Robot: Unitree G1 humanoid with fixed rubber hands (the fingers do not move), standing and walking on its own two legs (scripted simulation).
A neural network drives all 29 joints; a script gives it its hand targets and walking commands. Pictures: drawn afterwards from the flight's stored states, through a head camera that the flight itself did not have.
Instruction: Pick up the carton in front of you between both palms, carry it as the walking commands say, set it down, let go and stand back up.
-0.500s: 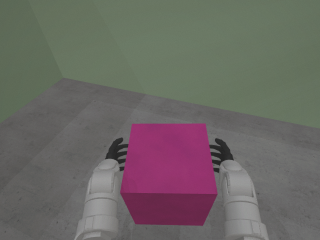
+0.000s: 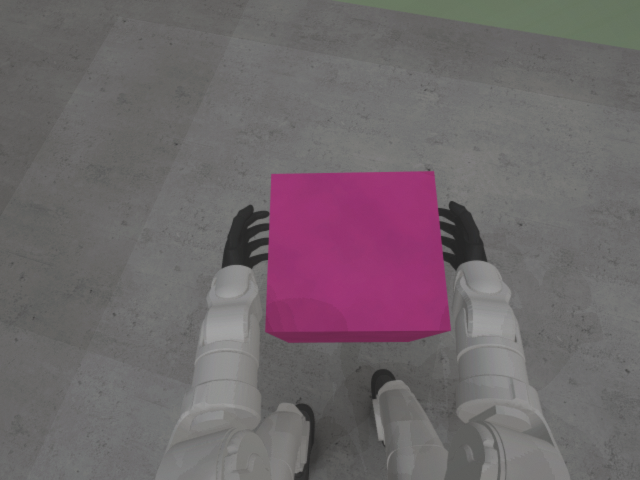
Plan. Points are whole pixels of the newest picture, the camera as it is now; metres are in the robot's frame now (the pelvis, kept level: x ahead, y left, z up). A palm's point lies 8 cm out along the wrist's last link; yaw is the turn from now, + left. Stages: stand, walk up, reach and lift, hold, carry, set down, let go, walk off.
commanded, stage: set down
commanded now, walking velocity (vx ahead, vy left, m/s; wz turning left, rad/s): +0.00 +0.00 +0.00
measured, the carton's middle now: (350, 270) +0.37 -0.03 -0.15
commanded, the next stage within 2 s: none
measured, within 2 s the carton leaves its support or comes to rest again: neither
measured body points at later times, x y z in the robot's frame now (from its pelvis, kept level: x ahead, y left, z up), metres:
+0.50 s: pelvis -0.03 -0.01 -0.14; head +0.20 -0.05 +0.24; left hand +0.42 +0.10 -0.22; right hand +0.41 -0.20 -0.23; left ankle +0.00 +0.12 -0.71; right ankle +0.08 -0.13 -0.71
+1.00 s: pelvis -0.06 -0.01 -0.26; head +0.25 -0.04 +0.07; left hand +0.46 +0.09 -0.37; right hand +0.43 -0.21 -0.38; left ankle +0.00 +0.12 -0.71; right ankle +0.08 -0.13 -0.71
